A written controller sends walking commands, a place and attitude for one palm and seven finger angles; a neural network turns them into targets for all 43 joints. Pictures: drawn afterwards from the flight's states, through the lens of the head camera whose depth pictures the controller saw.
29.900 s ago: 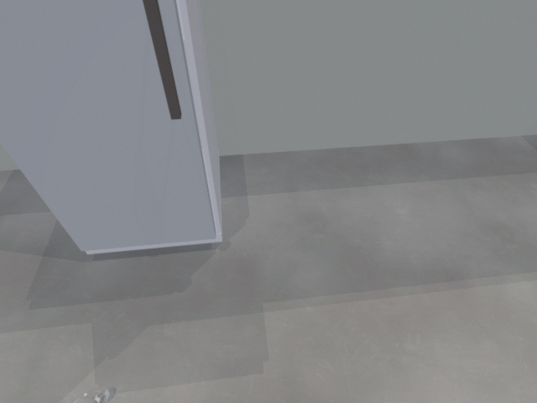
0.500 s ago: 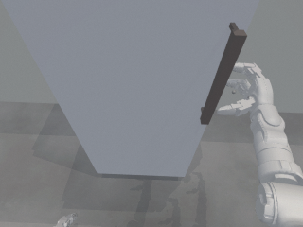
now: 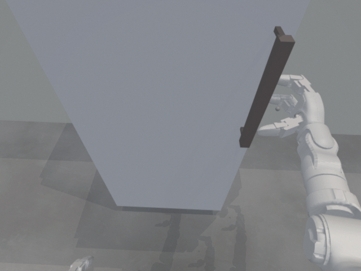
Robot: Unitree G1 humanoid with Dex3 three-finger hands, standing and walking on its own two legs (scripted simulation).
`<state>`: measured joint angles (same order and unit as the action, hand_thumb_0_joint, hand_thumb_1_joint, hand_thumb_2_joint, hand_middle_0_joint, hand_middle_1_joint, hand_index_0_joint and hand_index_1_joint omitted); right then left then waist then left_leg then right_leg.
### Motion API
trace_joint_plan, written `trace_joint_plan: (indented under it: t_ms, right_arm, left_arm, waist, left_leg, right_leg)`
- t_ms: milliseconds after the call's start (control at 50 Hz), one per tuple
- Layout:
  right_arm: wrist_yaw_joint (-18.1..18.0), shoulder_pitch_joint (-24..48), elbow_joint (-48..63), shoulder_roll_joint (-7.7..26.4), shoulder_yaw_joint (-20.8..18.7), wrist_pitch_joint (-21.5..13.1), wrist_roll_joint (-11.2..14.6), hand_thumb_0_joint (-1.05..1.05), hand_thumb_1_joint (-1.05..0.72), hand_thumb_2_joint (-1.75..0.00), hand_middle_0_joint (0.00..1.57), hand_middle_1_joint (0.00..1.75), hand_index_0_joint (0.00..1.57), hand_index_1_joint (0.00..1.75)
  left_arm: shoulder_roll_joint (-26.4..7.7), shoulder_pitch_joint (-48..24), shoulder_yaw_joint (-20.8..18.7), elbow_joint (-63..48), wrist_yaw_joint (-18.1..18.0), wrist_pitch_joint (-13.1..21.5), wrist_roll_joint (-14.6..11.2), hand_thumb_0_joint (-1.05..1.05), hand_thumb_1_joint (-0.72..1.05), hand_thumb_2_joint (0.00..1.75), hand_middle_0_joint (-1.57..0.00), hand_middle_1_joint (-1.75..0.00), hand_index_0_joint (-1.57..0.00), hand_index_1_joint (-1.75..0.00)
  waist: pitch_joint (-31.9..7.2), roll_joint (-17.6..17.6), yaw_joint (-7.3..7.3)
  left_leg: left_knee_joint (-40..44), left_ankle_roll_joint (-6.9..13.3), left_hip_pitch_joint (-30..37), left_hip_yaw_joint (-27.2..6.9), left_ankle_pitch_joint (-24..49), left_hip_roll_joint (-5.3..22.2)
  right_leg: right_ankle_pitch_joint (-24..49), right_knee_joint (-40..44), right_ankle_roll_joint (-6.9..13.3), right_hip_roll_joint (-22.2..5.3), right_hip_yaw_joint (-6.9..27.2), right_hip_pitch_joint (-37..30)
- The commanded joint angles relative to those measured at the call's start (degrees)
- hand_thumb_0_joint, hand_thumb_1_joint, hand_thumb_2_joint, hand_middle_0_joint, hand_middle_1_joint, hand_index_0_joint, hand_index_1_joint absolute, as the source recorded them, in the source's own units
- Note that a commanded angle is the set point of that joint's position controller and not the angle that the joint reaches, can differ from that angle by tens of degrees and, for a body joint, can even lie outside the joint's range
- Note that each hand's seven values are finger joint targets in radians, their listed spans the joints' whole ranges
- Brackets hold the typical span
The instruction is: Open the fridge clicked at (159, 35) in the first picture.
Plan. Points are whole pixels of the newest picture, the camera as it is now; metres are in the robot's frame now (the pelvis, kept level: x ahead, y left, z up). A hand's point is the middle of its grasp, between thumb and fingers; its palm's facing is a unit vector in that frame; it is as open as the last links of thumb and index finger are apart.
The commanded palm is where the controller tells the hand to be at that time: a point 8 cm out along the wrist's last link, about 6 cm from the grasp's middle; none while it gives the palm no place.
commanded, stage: move the hooked fingers beside the handle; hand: right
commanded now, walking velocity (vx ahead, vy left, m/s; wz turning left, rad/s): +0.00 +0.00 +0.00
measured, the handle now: (258, 97) +0.49 -0.12 +0.14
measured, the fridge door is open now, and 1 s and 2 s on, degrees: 0 0 0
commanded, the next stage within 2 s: feel for the door with the fingertips in 1.96 s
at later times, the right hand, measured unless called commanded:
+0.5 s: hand (282, 112) +0.44 -0.16 +0.15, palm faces -0.01 +1.00 +0.00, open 14.0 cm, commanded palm +0.41 -0.22 +0.15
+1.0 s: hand (296, 112) +0.44 -0.20 +0.14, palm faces -0.03 +1.00 +0.02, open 14.0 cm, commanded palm +0.41 -0.25 +0.14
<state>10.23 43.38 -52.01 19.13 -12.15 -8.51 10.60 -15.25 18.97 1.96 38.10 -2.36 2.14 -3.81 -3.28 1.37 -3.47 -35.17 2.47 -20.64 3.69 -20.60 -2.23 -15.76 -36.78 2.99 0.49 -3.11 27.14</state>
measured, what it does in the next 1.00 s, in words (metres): stands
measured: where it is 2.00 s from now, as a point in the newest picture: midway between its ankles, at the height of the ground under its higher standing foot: outside the picture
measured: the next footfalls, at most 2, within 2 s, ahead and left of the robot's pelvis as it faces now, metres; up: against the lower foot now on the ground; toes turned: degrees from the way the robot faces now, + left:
none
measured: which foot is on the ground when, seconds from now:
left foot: down 0.00-1.00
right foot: down 0.00-1.00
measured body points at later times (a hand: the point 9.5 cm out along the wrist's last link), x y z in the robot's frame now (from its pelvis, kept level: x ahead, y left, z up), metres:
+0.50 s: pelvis +0.00 +0.01 +0.00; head +0.02 +0.01 +0.45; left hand +0.08 +0.27 -0.11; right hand +0.43 -0.22 +0.15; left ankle -0.03 +0.09 -0.72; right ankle +0.03 -0.09 -0.72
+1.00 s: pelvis +0.01 +0.00 +0.00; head +0.03 +0.00 +0.45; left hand +0.09 +0.27 -0.11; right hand +0.44 -0.25 +0.15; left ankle -0.03 +0.09 -0.72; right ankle +0.03 -0.09 -0.72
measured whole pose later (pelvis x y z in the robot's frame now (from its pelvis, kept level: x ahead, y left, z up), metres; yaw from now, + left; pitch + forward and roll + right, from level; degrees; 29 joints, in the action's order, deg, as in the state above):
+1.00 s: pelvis +0.01 +0.00 +0.00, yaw +0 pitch +6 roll +1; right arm 16.8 39.5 -50.6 24.1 -16.5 -7.2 12.4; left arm -16.0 19.4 1.9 36.8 -3.2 0.6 -4.6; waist -4.2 1.1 -3.7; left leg -34.3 2.5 -20.1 3.3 -20.6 -2.7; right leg -16.4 -36.8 2.9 0.1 -3.3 26.8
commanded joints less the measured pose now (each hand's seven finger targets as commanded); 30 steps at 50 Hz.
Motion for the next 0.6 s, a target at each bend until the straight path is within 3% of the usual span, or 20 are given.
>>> trace_joint_plan:
  t_ms: [0,20,60,80,160,260,300,320,380,400,440,460,520,540,580]
  right_arm:
    - [0.6,27.6,11.6,11.7,-2.9,-4.8,0.8,0.00,0.50,-0.30,0.30,1.20,0.30,1.20]
    - [0.6,28.4,11.4,13.0,-3.4,-4.7,0.7,0.00,0.50,-0.30,0.30,1.20,0.30,1.20]
    - [1.0,30.7,13.1,11.8,-1.9,-5.2,0.5,0.00,0.50,-0.30,0.30,1.20,0.30,1.20]
    - [0.9,29.5,13.1,12.3,-2.5,-5.5,0.6,0.00,0.50,-0.30,0.30,1.20,0.30,1.20]
    - [1.4,26.5,15.3,13.3,-3.6,-5.7,0.8,0.00,0.50,-0.30,0.30,1.20,0.30,1.20]
    - [2.1,22.3,13.2,13.0,-3.9,-3.8,1.6,0.00,0.50,-0.30,0.30,1.20,0.30,1.20]
    - [2.2,20.8,13.0,15.4,-6.0,-3.2,1.7,0.00,0.50,-0.30,0.30,1.20,0.30,1.20]
    - [2.2,21.3,12.9,16.3,-6.3,-2.9,1.6,0.00,0.50,-0.30,0.30,1.20,0.30,1.20]
    - [2.3,25.6,14.1,13.4,-3.2,-3.3,1.7,0.00,0.50,-0.30,0.30,1.20,0.30,1.20]
    - [2.1,25.3,14.9,15.4,-5.0,-3.9,1.3,0.00,0.50,-0.30,0.30,1.20,0.30,1.20]
    - [2.2,26.4,16.4,16.3,-5.4,-4.9,1.2,0.00,0.50,-0.30,0.30,1.20,0.30,1.20]
    - [2.6,27.2,16.5,14.1,-3.7,-5.2,1.5,0.00,0.50,-0.30,0.30,1.20,0.30,1.20]
    - [3.4,24.6,13.3,17.8,-6.7,-5.1,2.0,0.00,0.50,-0.30,0.30,1.20,0.30,1.20]
    - [3.8,24.7,11.0,18.1,-6.7,-4.6,2.0,0.00,0.50,-0.30,0.30,1.20,0.30,1.20]
    - [4.6,25.3,10.5,18.4,-6.3,-4.2,2.1,0.00,0.50,-0.30,0.30,1.20,0.30,1.20]
  left_arm:
    - [-9.1,1.2,-3.3,-6.2,-0.8,2.6,-0.1,0.00,0.90,0.90,-0.20,-0.30,-0.20,-0.30]
    - [-9.2,1.3,-3.2,-6.1,-0.9,2.4,0.0,0.00,0.90,0.90,-0.20,-0.30,-0.20,-0.30]
    - [-9.0,1.2,-3.3,-6.2,-0.9,2.4,-0.2,0.00,0.90,0.90,-0.20,-0.30,-0.20,-0.30]
    - [-9.0,1.7,-3.5,-6.2,-0.9,2.3,0.0,0.00,0.90,0.90,-0.20,-0.30,-0.20,-0.30]
    - [-9.0,1.1,-3.3,-6.6,-0.8,2.5,-0.1,0.00,0.90,0.90,-0.20,-0.30,-0.20,-0.30]
    - [-9.1,0.7,-3.4,-7.3,-0.9,2.0,-0.4,0.00,0.90,0.90,-0.20,-0.30,-0.20,-0.30]
    - [-9.3,0.6,-3.4,-7.6,-1.0,1.7,-0.4,0.00,0.90,0.90,-0.20,-0.30,-0.20,-0.30]
    - [-9.3,0.4,-3.2,-7.7,-1.2,1.5,-0.5,0.00,0.90,0.90,-0.20,-0.30,-0.20,-0.30]
    - [-8.9,0.4,-3.1,-7.8,-1.4,1.5,-0.6,0.00,0.90,0.90,-0.20,-0.30,-0.20,-0.30]
    - [-9.0,0.2,-3.2,-7.7,-1.4,1.6,-0.5,0.00,0.90,0.90,-0.20,-0.30,-0.20,-0.30]
    - [-9.0,0.3,-3.1,-7.5,-1.5,1.7,-0.5,0.00,0.90,0.90,-0.20,-0.30,-0.20,-0.30]
    - [-8.7,0.0,-3.0,-7.6,-1.5,2.0,-0.5,0.00,0.90,0.90,-0.20,-0.30,-0.20,-0.30]
    - [-9.2,0.4,-3.0,-7.0,-1.6,1.8,-0.5,0.00,0.90,0.90,-0.20,-0.30,-0.20,-0.30]
    - [-9.2,0.3,-2.8,-6.8,-1.8,1.6,-0.6,0.00,0.90,0.90,-0.20,-0.30,-0.20,-0.30]
    - [-9.4,0.6,-2.9,-6.8,-1.8,1.4,-0.5,0.00,0.90,0.90,-0.20,-0.30,-0.20,-0.30]
  waist:
    - [-17.9,-1.0,-0.94]
    - [-17.3,-1.2,-1.14]
    - [-17.9,1.3,-1.54]
    - [-19.2,-0.1,-1.26]
    - [-20.6,2.3,-0.24]
    - [-16.7,-1.7,0.00]
    - [-16.1,-2.7,0.54]
    - [-15.4,-2.2,0.48]
    - [-13.6,-2.5,-1.21]
    - [-15.8,-0.4,-0.20]
    - [-18.3,1.5,-0.29]
    - [-18.3,1.1,-0.93]
    - [-18.2,-2.0,-0.54]
    - [-16.2,-2.6,-0.86]
    - [-16.0,-2.3,-1.03]
  left_leg:
    - [5.2,-1.0,-4.2,-2.9,17.6,0.0]
    - [5.3,-1.1,-3.6,-3.1,17.7,0.1]
    - [5.3,-1.1,-4.2,-3.1,17.4,0.1]
    - [5.2,-1.0,-2.9,-3.2,18.0,0.3]
    - [4.9,-0.8,-2.2,-3.0,19.6,0.0]
    - [5.8,-1.3,-1.1,-3.4,19.9,0.1]
    - [6.1,-1.5,0.3,-3.9,21.1,0.4]
    - [6.2,-1.6,0.6,-4.0,20.2,0.5]
    - [6.8,-1.7,-1.1,-4.0,18.4,0.6]
    - [6.4,-1.6,-0.8,-4.4,18.8,0.6]
    - [6.0,-1.3,-0.8,-4.3,19.2,0.5]
    - [6.1,-1.4,-1.2,-4.3,19.6,0.4]
    - [6.1,-1.9,0.8,-4.8,20.5,0.7]
    - [6.4,-2.0,0.6,-4.9,20.0,0.8]
    - [6.4,-2.2,1.3,-5.3,20.6,1.2]
  right_leg:
    - [13.1,2.2,0.0,-0.9,5.9,-18.6]
    - [12.5,2.4,0.1,-0.7,5.7,-17.5]
    - [12.2,2.5,-0.1,-0.7,5.6,-18.5]
    - [13.2,2.0,0.1,-0.7,5.6,-18.6]
    - [14.9,2.4,-0.2,-0.7,5.6,-20.0]
    - [12.5,3.1,0.3,-0.5,4.6,-16.2]
    - [12.2,3.1,0.6,-0.3,4.0,-14.7]
    - [11.0,3.5,0.6,-0.2,3.9,-13.8]
    - [9.7,3.1,0.9,-0.2,4.0,-13.9]
    - [10.3,3.0,0.7,-0.2,4.0,-15.0]
    - [11.6,2.8,0.4,-0.3,4.5,-17.4]
    - [12.0,2.6,0.5,-0.2,4.5,-18.0]
    - [10.9,2.5,0.7,-0.1,4.1,-15.1]
    - [9.6,2.8,0.8,-0.1,3.8,-13.3]
    - [9.6,2.3,1.0,0.0,3.5,-12.2]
